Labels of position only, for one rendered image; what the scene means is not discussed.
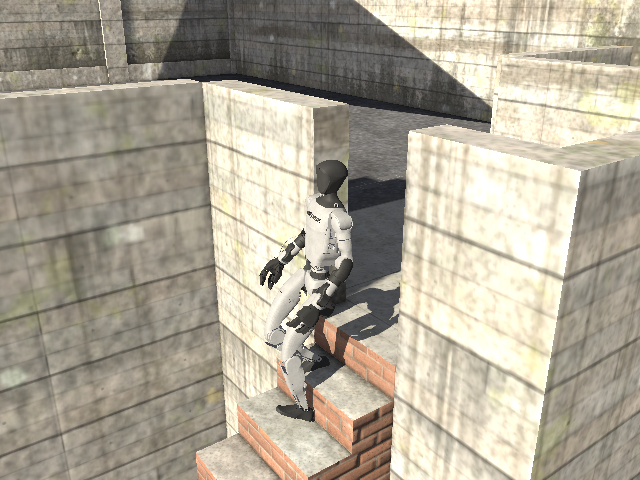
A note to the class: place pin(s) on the left robot forearm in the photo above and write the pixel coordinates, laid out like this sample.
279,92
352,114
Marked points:
327,290

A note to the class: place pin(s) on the right robot forearm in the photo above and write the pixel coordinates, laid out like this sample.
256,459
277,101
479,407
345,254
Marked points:
293,248

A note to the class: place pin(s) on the robot left foot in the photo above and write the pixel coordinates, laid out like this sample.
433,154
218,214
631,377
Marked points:
294,411

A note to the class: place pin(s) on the robot head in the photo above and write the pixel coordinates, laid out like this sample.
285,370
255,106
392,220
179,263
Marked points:
330,176

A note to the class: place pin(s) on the robot right hand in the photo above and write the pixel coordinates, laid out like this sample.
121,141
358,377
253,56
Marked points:
275,267

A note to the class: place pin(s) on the left robot upper arm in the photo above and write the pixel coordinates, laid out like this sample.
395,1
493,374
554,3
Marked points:
342,224

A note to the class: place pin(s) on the robot left hand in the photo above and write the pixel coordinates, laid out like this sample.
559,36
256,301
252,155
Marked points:
308,315

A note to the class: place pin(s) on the right robot upper arm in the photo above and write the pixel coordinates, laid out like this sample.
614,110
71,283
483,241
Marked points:
308,199

